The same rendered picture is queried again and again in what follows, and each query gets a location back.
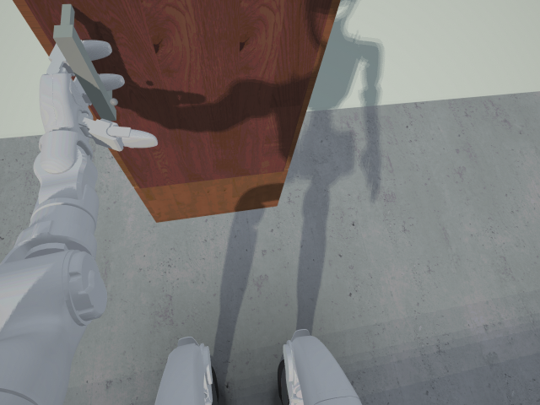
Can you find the robot left hand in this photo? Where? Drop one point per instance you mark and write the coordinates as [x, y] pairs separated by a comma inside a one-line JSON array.
[[62, 101]]

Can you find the handle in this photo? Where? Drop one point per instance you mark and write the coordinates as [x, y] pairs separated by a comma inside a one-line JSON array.
[[78, 59]]

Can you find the cupboard door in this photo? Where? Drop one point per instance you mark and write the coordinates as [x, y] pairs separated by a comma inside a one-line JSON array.
[[219, 83]]

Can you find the robot left forearm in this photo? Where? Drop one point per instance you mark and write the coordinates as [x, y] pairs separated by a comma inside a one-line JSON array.
[[66, 211]]

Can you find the robot left upper arm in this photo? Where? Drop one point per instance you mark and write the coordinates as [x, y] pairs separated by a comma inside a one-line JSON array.
[[46, 303]]

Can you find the robot right thigh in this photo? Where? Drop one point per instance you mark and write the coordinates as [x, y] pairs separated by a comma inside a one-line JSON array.
[[322, 381]]

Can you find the right robot shin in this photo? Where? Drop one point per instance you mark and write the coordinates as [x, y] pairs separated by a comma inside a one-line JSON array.
[[295, 395]]

